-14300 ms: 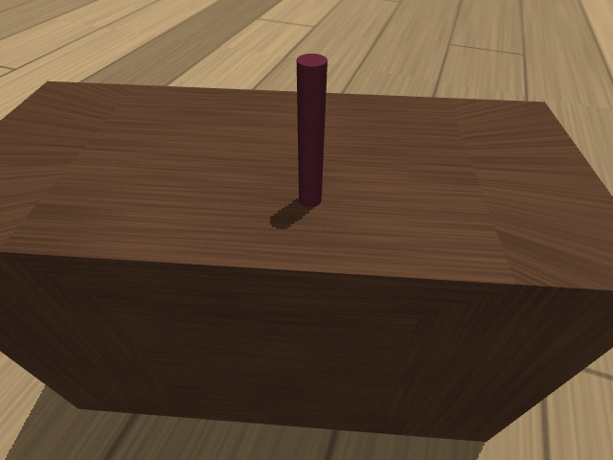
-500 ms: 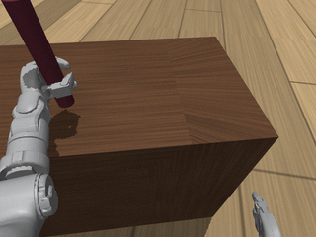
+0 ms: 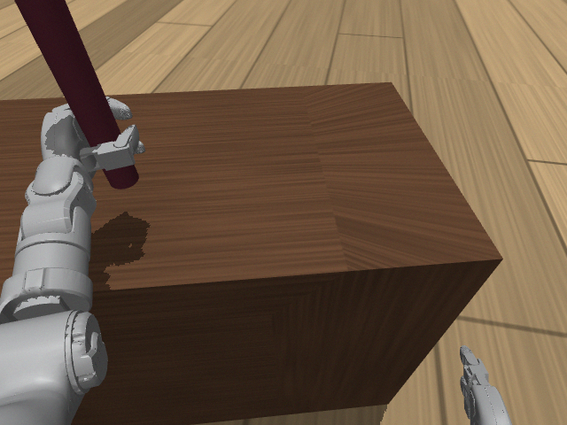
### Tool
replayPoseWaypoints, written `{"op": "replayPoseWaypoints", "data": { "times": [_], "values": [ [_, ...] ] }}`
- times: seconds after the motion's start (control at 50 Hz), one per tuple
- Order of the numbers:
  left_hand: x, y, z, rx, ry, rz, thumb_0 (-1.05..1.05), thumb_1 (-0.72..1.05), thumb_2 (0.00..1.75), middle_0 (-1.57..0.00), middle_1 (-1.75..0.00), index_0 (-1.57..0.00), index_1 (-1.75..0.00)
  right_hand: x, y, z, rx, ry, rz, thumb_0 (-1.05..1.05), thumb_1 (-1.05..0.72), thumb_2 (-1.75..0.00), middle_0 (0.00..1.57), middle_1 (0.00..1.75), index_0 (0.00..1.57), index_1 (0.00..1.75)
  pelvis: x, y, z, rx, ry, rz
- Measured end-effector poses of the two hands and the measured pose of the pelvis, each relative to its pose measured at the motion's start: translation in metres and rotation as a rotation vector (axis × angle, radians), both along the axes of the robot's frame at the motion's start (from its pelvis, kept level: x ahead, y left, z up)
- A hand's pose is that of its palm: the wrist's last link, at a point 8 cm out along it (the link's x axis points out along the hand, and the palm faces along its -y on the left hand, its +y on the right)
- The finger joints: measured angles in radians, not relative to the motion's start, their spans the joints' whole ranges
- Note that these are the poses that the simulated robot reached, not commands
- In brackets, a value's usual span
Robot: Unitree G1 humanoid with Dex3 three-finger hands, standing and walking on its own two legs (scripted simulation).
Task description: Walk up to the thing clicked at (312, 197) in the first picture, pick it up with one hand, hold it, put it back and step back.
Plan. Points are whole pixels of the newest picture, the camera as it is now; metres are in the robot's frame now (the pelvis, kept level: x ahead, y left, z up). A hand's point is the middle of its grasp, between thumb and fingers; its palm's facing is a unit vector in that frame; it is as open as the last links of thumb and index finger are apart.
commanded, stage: lift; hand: left
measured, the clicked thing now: (89, 104) +0.47 +0.21 +0.26
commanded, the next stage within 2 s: hold in 1.16 s
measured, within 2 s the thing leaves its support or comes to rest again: neither
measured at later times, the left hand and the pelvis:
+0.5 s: hand (82, 116) +0.39 +0.19 +0.29, palm faces +0.14 -0.99 -0.04, open 5.1 cm; pelvis +0.00 +0.00 +0.01, yaw +2 degrees
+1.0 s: hand (58, 100) +0.34 +0.17 +0.33, palm faces +0.13 -0.99 +0.00, open 5.1 cm; pelvis -0.02 -0.01 +0.01, yaw +2 degrees
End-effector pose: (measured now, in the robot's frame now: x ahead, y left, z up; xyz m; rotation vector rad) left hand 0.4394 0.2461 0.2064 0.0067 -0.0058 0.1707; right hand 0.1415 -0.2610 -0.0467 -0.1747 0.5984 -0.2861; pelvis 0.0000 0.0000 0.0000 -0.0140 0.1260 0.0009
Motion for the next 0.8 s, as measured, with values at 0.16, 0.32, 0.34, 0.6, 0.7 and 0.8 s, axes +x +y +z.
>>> {"op": "replayPoseWaypoints", "data": {
  "times": [0.16,0.32,0.34,0.6,0.7,0.8],
  "values": [
    [-0.016,-0.002,0.022,0.023,-0.029,0.0,-0.01,0.12,1.23,-1.02,-1.19,-1.06,-1.19,0.004,0.011,-0.001,0.034,-0.019,0.026,-0.01,0.54,-0.05,0.05,0.05,0.05,0.05,0.002,0.0,0.004,0.0,-0.033,0.005],
    [-0.043,-0.004,0.055,0.036,-0.063,-0.006,-0.01,0.12,1.23,-1.02,-1.19,-1.06,-1.19,0.009,0.019,-0.005,0.07,-0.034,0.059,-0.01,0.55,-0.05,0.06,0.05,0.05,0.05,0.001,-0.001,0.008,0.006,-0.076,0.014],
    [-0.046,-0.004,0.059,0.037,-0.064,-0.008,-0.01,0.12,1.23,-1.02,-1.19,-1.06,-1.19,0.009,0.02,-0.005,0.073,-0.035,0.064,-0.01,0.55,-0.05,0.06,0.05,0.05,0.05,0.001,-0.001,0.009,0.007,-0.081,0.016],
    [-0.09,-0.015,0.087,0.027,-0.038,-0.038,-0.01,0.12,1.23,-1.02,-1.18,-1.06,-1.18,0.013,0.022,-0.002,0.093,-0.075,0.122,-0.01,0.56,-0.05,0.05,0.05,0.05,0.05,-0.009,-0.006,0.012,0.019,-0.134,0.033],
    [-0.102,-0.019,0.098,0.017,-0.05,-0.041,-0.01,0.12,1.23,-1.02,-1.18,-1.06,-1.18,0.009,0.018,-0.001,0.092,-0.085,0.116,-0.01,0.57,-0.05,0.06,0.05,0.05,0.05,-0.014,-0.007,0.012,0.02,-0.146,0.035],
    [-0.112,-0.022,0.107,0.013,-0.059,-0.04,-0.01,0.13,1.23,-1.02,-1.18,-1.06,-1.18,0.005,0.015,0.0,0.089,-0.097,0.114,-0.01,0.57,-0.05,0.05,0.05,0.05,0.05,-0.017,-0.007,0.012,0.022,-0.156,0.034]
  ]
}}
